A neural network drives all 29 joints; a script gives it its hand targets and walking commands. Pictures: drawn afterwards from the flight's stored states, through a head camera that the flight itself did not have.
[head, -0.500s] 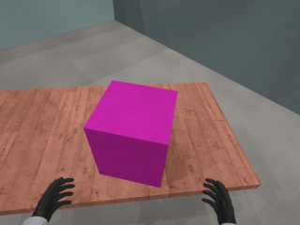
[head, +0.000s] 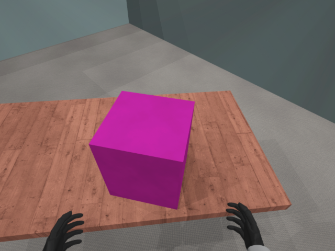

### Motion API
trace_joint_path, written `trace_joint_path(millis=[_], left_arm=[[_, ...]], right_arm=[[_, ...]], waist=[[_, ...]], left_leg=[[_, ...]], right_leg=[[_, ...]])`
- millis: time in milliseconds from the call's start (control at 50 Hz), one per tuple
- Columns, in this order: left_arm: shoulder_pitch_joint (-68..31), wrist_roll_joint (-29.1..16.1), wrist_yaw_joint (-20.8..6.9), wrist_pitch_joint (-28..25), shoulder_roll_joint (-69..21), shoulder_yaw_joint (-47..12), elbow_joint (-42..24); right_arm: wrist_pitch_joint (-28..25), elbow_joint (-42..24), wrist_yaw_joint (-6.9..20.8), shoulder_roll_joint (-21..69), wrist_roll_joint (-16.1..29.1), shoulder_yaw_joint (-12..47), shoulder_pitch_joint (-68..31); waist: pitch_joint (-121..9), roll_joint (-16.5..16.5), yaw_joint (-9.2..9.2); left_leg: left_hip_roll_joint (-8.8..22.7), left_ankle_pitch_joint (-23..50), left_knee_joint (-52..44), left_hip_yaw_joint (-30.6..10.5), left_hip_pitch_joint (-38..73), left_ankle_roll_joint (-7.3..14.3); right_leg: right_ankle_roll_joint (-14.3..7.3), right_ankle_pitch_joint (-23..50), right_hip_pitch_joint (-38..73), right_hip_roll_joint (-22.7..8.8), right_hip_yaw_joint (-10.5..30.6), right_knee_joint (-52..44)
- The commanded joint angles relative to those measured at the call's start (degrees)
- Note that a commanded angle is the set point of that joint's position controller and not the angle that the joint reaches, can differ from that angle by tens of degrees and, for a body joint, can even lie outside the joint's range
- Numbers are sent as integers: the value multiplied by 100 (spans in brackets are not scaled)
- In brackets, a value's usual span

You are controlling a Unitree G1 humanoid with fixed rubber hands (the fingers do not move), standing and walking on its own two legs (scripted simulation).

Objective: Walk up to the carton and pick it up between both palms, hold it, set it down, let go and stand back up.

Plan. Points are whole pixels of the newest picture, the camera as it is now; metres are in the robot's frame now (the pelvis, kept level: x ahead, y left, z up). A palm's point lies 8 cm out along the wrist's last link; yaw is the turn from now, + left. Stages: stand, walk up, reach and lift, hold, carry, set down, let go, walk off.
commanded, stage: set down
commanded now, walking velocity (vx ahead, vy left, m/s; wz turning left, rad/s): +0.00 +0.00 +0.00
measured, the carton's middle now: (149, 151) +0.38 +0.04 +0.00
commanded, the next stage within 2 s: let go in 1.00 s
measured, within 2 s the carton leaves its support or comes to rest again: neither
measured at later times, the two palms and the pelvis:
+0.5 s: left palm (56, 250) +0.15 +0.25 -0.05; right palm (252, 241) +0.15 -0.20 -0.07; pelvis +0.00 +0.00 +0.00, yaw +0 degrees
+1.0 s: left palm (57, 250) +0.15 +0.25 -0.05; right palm (252, 240) +0.15 -0.20 -0.07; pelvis -0.01 +0.00 +0.00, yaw +0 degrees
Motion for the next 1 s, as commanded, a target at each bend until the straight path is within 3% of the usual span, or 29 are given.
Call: trace_joint_path(millis=[0,80,100,120,160,180,200,220,240,260,280,300,360,420,440,520,580,600,640,660,680,700,780,800,840,860,900,940,980], left_arm=[[-610,441,146,4,324,-418,-38],[-615,432,130,23,266,-388,8],[-659,500,158,125,161,-439,238],[-723,594,230,107,177,-345,161],[-689,509,252,149,-34,-478,376],[-666,536,250,117,-23,-394,231],[-807,583,262,58,125,-415,230],[-792,516,345,82,89,-480,-107],[-714,583,368,139,-76,-507,118],[-697,525,360,121,-84,-533,192],[-839,575,374,161,-147,-602,292],[-820,527,361,193,-111,-575,383],[-761,546,356,243,-86,-522,448],[-730,502,286,228,-36,-489,449],[-916,578,315,231,-54,-464,415],[-974,584,347,300,-35,-500,448],[-971,532,315,280,-143,-537,503],[-1055,554,354,277,-173,-549,450],[-1018,488,357,326,-151,-541,604],[-995,591,380,293,-137,-516,604],[-999,541,362,310,-101,-473,593],[-1098,598,411,269,-89,-499,366],[-983,550,349,386,-192,-610,779],[-1042,466,355,364,-209,-595,613],[-1020,631,391,401,-185,-553,596],[-1048,485,387,346,-140,-522,625],[-936,470,375,351,-190,-680,540],[-1045,626,429,432,-252,-716,619],[-906,478,350,390,-235,-636,683]], right_arm=[[-81,-284,50,-1027,-267,-392,-305],[-134,-66,44,-1007,-290,-400,-260],[-121,69,105,-1181,-361,-445,-554],[-188,-101,176,-1260,-372,-479,-731],[-174,450,252,-1301,-392,-450,-752],[-219,157,254,-1212,-392,-388,-620],[-236,172,212,-1228,-350,-465,-765],[-328,169,235,-1260,-437,-536,-829],[-316,375,266,-1295,-390,-575,-805],[-316,242,314,-1246,-409,-554,-872],[-273,423,309,-1330,-506,-568,-927],[-271,572,326,-1346,-476,-564,-909],[-177,673,353,-1268,-359,-540,-760],[-182,570,288,-1202,-427,-394,-719],[-206,805,319,-1315,-449,-441,-812],[-205,570,362,-1384,-461,-628,-986],[-241,674,362,-1422,-440,-540,-1009],[-291,645,367,-1410,-449,-533,-1111],[-190,529,374,-1423,-431,-534,-1122],[-156,769,376,-1429,-438,-589,-990],[-170,579,359,-1350,-482,-588,-1064],[-198,574,381,-1313,-442,-589,-1174],[-55,742,419,-1378,-482,-551,-1082],[-60,531,394,-1358,-417,-517,-1104],[-27,652,423,-1386,-433,-522,-1170],[-86,463,420,-1361,-482,-571,-1210],[-1,780,380,-1415,-423,-620,-1047],[-29,788,461,-1470,-433,-580,-1242],[-27,581,416,-1426,-450,-555,-1083]], waist=[[481,420,394],[348,454,224],[501,397,305],[486,615,493],[470,580,475],[443,448,506],[375,553,379],[254,655,407],[462,721,438],[502,508,424],[297,636,331],[459,465,343],[408,554,270],[293,184,328],[260,400,331],[420,242,354],[267,164,303],[145,346,343],[444,106,323],[394,293,259],[355,71,333],[295,344,356],[557,225,264],[405,70,335],[485,415,370],[426,16,372],[402,305,192],[335,544,311],[396,133,224]], left_leg=[[134,1842,-560,7,-180,-598],[72,2388,-359,29,76,-601],[122,2010,-481,-33,-21,-630],[86,2019,-526,37,-79,-609],[105,2228,-486,4,-108,-664],[110,2381,-436,-7,11,-648],[67,2010,-459,115,-294,-618],[169,2350,-430,-10,-183,-677],[116,2417,-448,50,-126,-758],[140,2392,-451,66,-22,-689],[194,2257,-425,-10,-38,-781],[193,2513,-373,-17,-62,-784],[137,2085,-445,58,-15,-696],[32,2231,-334,99,13,-600],[29,2275,-297,80,13,-637],[51,1846,-409,94,-152,-581],[90,2415,-264,48,49,-624],[46,2557,-228,66,132,-646],[100,2071,-388,63,-52,-594],[78,1940,-384,85,-115,-609],[68,1663,-434,112,-177,-509],[83,1829,-429,71,-299,-567],[82,1395,-502,96,-221,-544],[100,1390,-521,92,-218,-526],[78,1553,-505,123,-346,-556],[63,1682,-477,143,-159,-561],[168,1775,-372,39,-160,-635],[108,1783,-362,28,-140,-649],[112,1537,-419,75,-168,-544]], right_leg=[[-409,840,-69,236,-531,-504],[-375,1188,-154,199,-504,-498],[-427,778,-271,239,-569,-558],[-432,707,-233,262,-570,-462],[-472,729,-283,302,-670,-462],[-436,694,-371,315,-639,-498],[-448,727,-3,324,-631,-434],[-455,773,-63,359,-661,-345],[-491,681,-224,367,-673,-370],[-489,595,-332,374,-676,-494],[-523,540,-225,360,-677,-449],[-497,719,-350,340,-634,-455],[-517,611,-372,246,-550,-544],[-382,1033,-221,201,-570,-524],[-405,1000,-213,243,-628,-476],[-403,727,-401,247,-584,-465],[-387,1023,-393,240,-612,-457],[-389,975,-454,289,-634,-423],[-408,771,-488,227,-578,-493],[-438,732,-351,206,-567,-511],[-364,710,-353,204,-574,-482],[-352,738,-210,216,-550,-382],[-420,454,-428,200,-526,-515],[-354,486,-365,205,-503,-547],[-369,602,-188,234,-630,-383],[-353,619,-290,236,-581,-474],[-359,693,-359,168,-446,-453],[-415,594,-353,219,-544,-397],[-387,536,-368,223,-547,-479]])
